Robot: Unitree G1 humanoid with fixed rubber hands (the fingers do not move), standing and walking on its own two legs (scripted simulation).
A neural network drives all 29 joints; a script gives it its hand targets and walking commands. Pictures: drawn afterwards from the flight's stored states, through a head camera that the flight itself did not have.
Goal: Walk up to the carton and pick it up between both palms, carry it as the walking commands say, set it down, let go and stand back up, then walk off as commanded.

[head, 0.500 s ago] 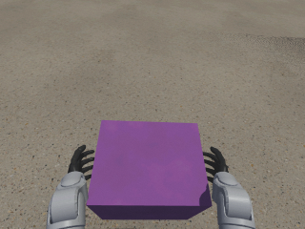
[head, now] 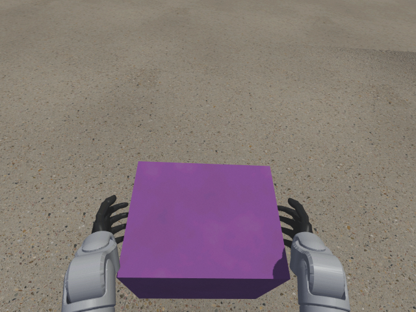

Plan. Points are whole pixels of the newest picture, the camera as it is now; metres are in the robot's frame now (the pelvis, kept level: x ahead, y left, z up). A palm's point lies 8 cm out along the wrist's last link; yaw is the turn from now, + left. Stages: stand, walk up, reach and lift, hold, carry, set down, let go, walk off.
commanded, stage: carry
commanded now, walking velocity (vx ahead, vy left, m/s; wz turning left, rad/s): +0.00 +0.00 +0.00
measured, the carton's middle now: (201, 235) +0.31 +0.01 -0.05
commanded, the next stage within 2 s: hold in 0.60 s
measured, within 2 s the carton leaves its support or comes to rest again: neither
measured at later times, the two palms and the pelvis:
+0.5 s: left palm (102, 230) +0.26 +0.19 +0.06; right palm (297, 233) +0.26 -0.17 +0.05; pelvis +0.01 +0.01 +0.00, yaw +0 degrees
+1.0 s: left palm (122, 229) +0.26 +0.15 +0.07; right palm (316, 231) +0.27 -0.20 +0.05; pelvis +0.00 -0.03 +0.02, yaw +12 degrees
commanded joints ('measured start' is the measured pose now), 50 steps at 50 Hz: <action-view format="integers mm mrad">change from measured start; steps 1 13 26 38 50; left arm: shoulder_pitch -519 -572 -580 -535 -896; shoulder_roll -601 -695 -691 -937 -841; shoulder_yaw -617 -712 -681 -675 -485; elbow -153 -260 -224 -51 431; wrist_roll -309 -395 -379 -217 -174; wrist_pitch -18 45 66 -264 -267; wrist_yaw -251 -263 -277 -224 -344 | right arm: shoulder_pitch -526 -608 -630 -733 -901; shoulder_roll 651 718 718 664 772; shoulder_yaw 560 655 656 776 487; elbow -125 -287 -260 -62 366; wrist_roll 250 356 348 363 301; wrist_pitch -35 22 41 -280 -332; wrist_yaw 216 234 244 437 420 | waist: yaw -1 -7 -8 -10 -127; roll -1 29 -25 64 -56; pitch -274 -285 -322 -327 -128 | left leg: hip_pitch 174 177 188 607 381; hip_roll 169 175 152 30 -32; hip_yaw -205 -233 -202 -415 -335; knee -122 -129 -92 -188 -346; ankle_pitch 337 415 476 1042 166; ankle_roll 17 -1 5 -158 -119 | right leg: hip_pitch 52 74 124 279 379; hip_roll -111 -102 -109 152 67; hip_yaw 123 114 118 270 255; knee -91 -66 -54 -222 -360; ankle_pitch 119 141 300 340 196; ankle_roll -15 -18 -23 9 26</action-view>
